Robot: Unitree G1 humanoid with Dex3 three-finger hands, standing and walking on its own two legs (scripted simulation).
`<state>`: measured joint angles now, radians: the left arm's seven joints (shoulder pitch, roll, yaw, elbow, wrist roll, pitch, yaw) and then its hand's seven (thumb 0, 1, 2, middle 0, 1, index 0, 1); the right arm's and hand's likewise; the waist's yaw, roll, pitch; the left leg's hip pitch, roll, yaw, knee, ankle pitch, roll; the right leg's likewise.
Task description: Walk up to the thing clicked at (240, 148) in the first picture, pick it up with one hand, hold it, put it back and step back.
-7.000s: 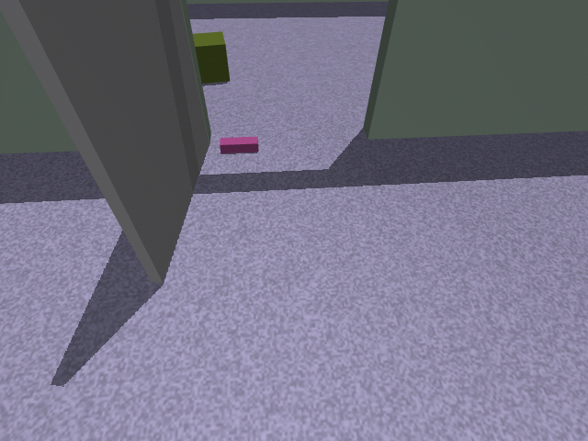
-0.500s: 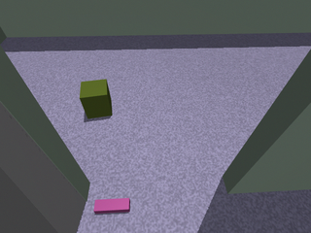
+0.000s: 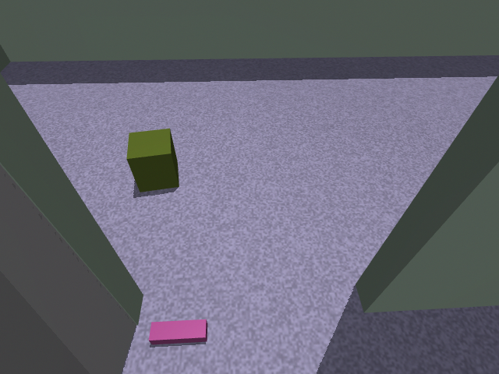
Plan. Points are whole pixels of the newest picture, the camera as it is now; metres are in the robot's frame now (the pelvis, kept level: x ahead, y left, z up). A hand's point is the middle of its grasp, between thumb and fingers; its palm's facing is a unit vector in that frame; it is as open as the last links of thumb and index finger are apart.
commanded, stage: stand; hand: left
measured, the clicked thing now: (179, 331) +0.39 +0.25 -0.75
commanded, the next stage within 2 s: rise first in 1.88 s
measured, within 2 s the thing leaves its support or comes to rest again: neither
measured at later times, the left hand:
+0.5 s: hand out of the picture +0.08 +0.26 -0.16, palm faces -0.02 -0.94 -0.34, open 7.4 cm
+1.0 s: hand out of the picture +0.09 +0.26 -0.15, palm faces -0.02 -0.94 -0.35, open 7.4 cm
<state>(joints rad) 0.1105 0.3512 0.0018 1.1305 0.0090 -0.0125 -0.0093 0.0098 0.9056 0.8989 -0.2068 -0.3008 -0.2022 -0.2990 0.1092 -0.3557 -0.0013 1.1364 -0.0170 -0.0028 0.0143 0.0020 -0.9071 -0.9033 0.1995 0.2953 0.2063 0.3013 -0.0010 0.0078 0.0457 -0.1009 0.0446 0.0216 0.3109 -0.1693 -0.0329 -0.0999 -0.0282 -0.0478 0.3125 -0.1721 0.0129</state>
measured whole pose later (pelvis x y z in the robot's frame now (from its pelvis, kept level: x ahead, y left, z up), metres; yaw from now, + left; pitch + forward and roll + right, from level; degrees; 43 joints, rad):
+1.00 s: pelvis +0.01 +0.00 +0.00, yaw +0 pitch -2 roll +0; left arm 0.11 0.35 0.00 1.12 0.01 -0.01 -0.01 0.01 0.91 0.90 -0.21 -0.30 -0.20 -0.30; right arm 0.10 -0.36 0.00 1.13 -0.02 -0.01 0.01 0.00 -0.91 -0.90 0.20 0.30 0.21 0.30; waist 0.00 0.01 0.05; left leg -0.09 0.04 0.03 0.31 -0.18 -0.03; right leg -0.09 -0.03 -0.04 0.31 -0.19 0.02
